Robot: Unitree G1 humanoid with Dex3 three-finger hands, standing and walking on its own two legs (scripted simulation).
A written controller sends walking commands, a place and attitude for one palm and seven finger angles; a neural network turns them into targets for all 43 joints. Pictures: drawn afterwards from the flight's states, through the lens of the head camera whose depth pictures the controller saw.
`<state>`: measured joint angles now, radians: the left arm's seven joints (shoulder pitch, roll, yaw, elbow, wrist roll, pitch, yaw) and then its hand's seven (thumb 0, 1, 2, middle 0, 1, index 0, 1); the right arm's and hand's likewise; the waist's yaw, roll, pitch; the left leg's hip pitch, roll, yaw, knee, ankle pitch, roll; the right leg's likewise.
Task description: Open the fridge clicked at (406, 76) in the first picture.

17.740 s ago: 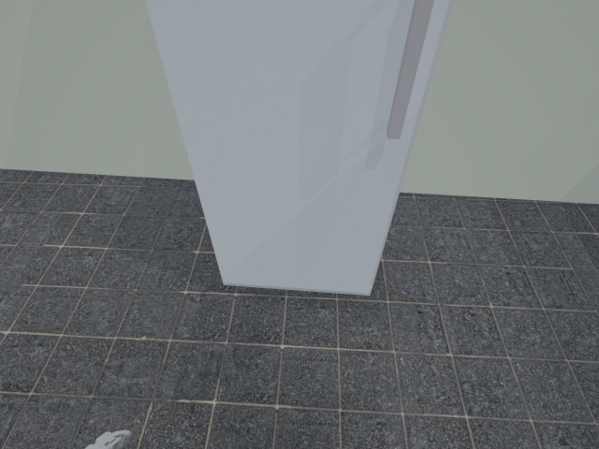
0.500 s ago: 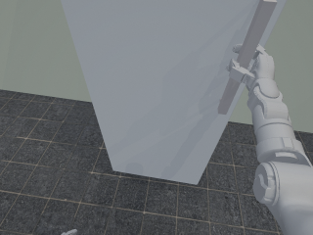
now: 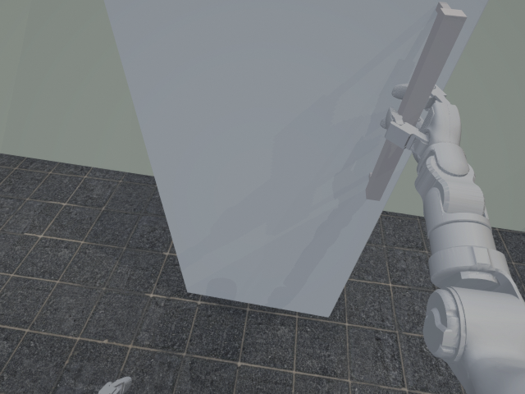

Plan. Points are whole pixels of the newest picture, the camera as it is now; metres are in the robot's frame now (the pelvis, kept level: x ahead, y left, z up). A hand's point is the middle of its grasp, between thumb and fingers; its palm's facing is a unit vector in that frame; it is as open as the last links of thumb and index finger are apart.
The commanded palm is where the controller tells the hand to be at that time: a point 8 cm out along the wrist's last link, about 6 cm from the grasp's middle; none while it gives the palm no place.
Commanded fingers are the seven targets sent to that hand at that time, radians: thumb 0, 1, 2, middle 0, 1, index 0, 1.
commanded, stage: grip the handle and tug to test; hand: right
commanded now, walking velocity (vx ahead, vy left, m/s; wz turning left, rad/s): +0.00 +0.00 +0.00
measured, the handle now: (401, 118) +0.52 -0.15 +0.19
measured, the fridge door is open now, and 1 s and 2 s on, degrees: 0 20 56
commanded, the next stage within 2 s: pull the door a little, standing still in 0.22 s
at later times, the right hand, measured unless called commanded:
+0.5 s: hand (395, 139) +0.43 -0.12 +0.21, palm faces +0.07 +1.00 +0.02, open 6.0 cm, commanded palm +0.39 -0.17 +0.20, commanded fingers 0.00 -0.90 -0.90 0.45 1.40 0.45 1.40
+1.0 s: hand (373, 217) +0.30 -0.08 +0.19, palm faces -0.01 +0.99 -0.16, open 7.5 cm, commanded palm +0.27 -0.13 +0.21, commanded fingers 0.00 -0.90 -0.90 0.45 1.40 0.45 1.40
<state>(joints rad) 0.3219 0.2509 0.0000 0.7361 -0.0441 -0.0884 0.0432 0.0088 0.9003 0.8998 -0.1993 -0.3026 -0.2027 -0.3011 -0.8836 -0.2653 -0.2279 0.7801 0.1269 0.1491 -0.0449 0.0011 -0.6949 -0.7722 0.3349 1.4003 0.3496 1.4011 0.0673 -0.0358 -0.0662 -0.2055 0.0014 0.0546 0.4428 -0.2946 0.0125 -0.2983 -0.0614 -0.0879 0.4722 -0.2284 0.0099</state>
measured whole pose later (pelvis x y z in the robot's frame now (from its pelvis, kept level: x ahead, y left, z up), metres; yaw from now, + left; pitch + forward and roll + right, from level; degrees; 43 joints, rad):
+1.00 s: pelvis -0.02 +0.01 +0.00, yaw +0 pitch -1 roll -1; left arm 0.11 0.19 -0.05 0.55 0.01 0.06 0.06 0.01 0.90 0.90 -0.20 -0.30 -0.20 -0.30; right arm -0.15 -0.20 0.03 -0.26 0.08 0.09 -0.10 -0.07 -0.63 -0.69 0.37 1.36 0.13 1.21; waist 0.02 -0.04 0.03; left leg -0.22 0.02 0.04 0.55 -0.32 0.01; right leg -0.26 -0.04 -0.07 0.48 -0.20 0.02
